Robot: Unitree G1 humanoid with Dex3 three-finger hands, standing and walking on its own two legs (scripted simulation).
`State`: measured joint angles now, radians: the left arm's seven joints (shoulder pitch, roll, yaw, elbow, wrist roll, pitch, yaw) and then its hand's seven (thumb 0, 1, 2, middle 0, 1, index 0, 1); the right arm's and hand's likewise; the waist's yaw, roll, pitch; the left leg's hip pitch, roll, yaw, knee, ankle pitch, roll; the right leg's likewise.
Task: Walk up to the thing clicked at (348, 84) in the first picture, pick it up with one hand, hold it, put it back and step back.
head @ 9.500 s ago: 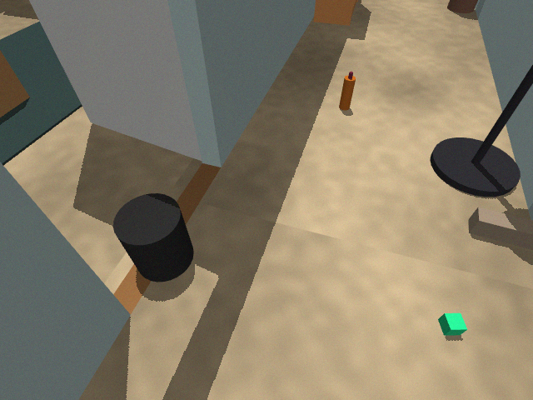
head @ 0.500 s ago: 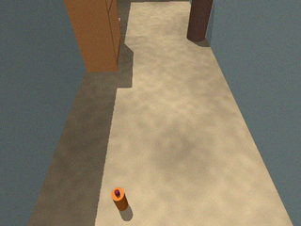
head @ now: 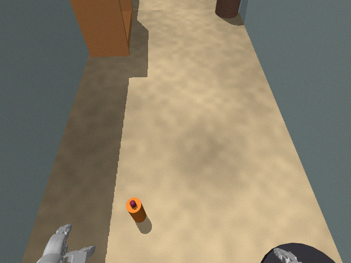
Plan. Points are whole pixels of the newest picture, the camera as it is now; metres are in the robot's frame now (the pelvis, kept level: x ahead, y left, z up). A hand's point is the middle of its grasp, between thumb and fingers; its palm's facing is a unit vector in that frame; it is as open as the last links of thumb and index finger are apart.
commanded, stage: go down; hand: left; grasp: from the side
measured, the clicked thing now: (136, 209) +0.40 +0.21 -0.64
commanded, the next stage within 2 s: none
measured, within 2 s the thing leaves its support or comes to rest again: neither
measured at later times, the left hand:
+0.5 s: hand (74, 257) +0.16 +0.28 -0.17, palm faces +0.06 -0.94 -0.32, open 17.2 cm
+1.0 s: hand out of the picture +0.15 +0.29 -0.19, palm faces +0.09 -0.94 -0.32, open 17.3 cm
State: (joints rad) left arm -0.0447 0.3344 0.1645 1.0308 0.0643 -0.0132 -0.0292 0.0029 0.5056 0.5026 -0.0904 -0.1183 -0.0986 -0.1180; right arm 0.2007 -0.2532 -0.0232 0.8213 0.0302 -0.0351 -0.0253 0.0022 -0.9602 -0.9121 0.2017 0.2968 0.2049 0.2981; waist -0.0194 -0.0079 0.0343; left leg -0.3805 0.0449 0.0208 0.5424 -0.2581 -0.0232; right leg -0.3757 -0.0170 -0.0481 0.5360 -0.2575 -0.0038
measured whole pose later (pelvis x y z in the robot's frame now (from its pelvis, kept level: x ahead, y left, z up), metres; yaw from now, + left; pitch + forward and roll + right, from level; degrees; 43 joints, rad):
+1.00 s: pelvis +0.00 +0.02 -0.08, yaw +0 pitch +17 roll -3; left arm 0.34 0.34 0.24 0.29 -0.01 0.28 -0.07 -0.01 -0.52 0.08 -0.08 -0.06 -0.07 -0.08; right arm 0.24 -0.22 0.00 0.54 0.01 -0.17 -0.10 0.01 -0.89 -0.89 0.20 0.30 0.21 0.30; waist -0.04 0.02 -0.13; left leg -0.92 0.05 -0.03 1.16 -0.54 0.00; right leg -0.87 -0.02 -0.08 1.09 -0.51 0.02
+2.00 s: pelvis -0.07 +0.02 -0.30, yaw -4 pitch +33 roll -6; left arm -0.44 0.75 0.72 1.00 -0.17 -0.36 -0.63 -0.02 -0.53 0.03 -0.06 -0.03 -0.06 -0.03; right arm 0.13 -0.33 0.06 0.67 -0.02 -0.19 -0.04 0.00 -0.91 -0.90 0.20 0.30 0.21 0.30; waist -0.07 -0.01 -0.15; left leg -1.90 0.05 -0.08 1.99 -0.68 0.00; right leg -1.85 -0.03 -0.07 1.92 -0.65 0.01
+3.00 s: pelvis -0.09 +0.02 -0.37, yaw -5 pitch +32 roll -7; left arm -0.63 0.92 0.79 1.13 -0.20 -0.38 -0.73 -0.02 -0.59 0.04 -0.07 -0.04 -0.05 -0.07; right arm 0.13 -0.36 0.12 0.67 -0.03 -0.18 -0.03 0.00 -0.92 -0.90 0.21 0.30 0.21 0.30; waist -0.10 -0.03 -0.10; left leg -2.11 0.04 -0.11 2.22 -0.68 0.01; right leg -2.04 -0.03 -0.08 2.13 -0.66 0.02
